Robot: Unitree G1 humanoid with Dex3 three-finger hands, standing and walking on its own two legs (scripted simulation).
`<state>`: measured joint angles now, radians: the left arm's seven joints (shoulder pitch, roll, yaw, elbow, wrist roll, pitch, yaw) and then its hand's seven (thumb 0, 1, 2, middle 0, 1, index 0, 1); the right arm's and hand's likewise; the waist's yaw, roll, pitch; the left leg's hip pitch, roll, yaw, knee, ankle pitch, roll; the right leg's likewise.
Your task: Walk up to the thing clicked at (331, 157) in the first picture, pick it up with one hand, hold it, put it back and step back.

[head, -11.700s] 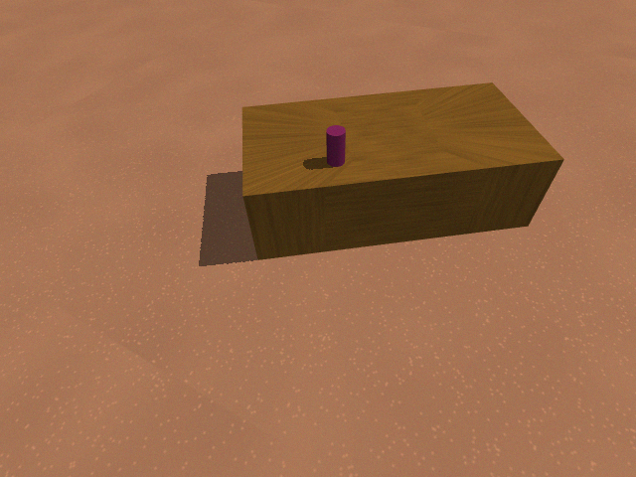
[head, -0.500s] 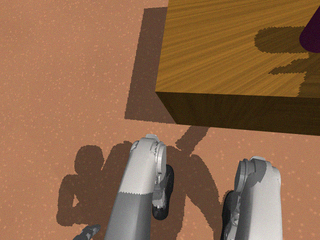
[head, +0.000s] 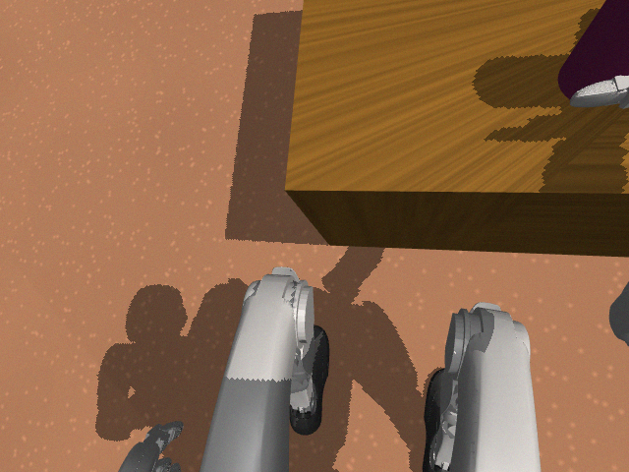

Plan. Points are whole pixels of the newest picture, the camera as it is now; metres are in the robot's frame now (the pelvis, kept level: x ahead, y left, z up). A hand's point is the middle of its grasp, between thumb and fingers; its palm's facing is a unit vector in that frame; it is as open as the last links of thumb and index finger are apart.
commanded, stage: close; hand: right
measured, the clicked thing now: (624, 37) +0.58 -0.21 +0.01
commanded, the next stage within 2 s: settle in 0.58 s
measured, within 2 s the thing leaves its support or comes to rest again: leaves its support in 0.90 s
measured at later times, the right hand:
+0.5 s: hand out of the picture +0.58 -0.22 +0.02, palm faces +0.17 +0.98 -0.03, open 10.6 cm
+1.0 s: hand out of the picture +0.58 -0.22 +0.04, palm faces +0.19 +0.98 -0.04, open 10.0 cm
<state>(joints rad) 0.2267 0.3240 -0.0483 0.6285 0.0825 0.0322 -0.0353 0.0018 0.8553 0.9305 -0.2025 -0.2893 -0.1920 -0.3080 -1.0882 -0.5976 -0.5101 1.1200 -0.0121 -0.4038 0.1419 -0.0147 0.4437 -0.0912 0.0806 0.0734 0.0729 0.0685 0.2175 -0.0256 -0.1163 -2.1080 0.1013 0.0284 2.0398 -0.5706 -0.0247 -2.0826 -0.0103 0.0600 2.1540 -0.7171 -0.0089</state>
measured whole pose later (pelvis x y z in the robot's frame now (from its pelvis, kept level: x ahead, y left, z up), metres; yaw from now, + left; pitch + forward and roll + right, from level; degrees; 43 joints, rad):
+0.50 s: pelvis +0.00 +0.00 -0.01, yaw +0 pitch +36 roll +5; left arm 0.25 0.31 -0.07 0.63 0.09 0.06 -0.05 0.00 0.89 0.91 -0.20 -0.30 -0.20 -0.30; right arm -1.11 -0.61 -0.51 1.14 -0.03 -0.41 0.12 -0.01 0.19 -0.42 0.81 0.61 0.80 0.60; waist 0.24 -0.03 -0.10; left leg -2.13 0.10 0.03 2.06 -0.56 -0.03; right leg -2.11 -0.01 0.06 2.18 -0.71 -0.01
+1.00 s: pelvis +0.00 +0.00 +0.01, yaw +0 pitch +36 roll +5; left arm 0.24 0.30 -0.05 0.63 0.08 0.05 -0.03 0.00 0.88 0.91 -0.21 -0.30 -0.21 -0.31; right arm -1.10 -0.58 -0.49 1.08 -0.03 -0.39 0.08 -0.01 0.42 -1.03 0.75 1.11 0.75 1.11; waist 0.22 -0.03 -0.11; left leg -2.09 0.10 0.02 2.02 -0.56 -0.03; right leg -2.06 -0.01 0.05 2.13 -0.71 -0.01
